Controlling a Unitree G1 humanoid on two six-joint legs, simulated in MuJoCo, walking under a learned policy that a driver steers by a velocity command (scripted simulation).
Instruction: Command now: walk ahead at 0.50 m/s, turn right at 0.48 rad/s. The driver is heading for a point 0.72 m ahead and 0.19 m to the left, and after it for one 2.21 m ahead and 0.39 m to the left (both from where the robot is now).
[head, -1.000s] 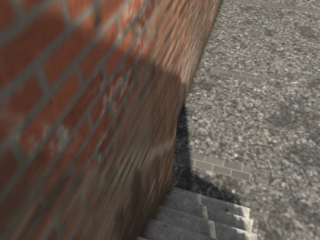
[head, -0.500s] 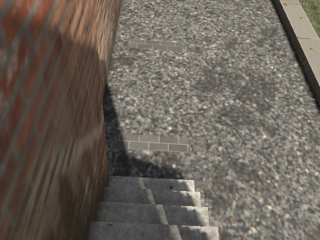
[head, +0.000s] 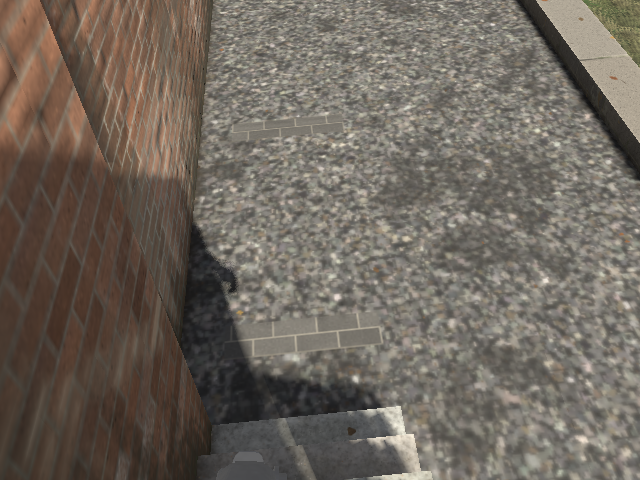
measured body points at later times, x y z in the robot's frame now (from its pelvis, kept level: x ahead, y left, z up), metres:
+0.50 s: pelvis +0.29 +0.04 -0.25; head +0.28 +0.02 +0.20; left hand +0.38 +0.32 -0.35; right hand +0.21 -0.23 -0.39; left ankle +0.20 +0.12 -0.92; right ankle +0.32 -0.10 -0.82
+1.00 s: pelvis +0.58 +0.11 -0.53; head +0.59 +0.10 -0.08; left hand +0.40 +0.26 -0.67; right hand +0.82 -0.02 -0.66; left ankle +0.67 +0.25 -1.24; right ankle +0.43 -0.05 -1.12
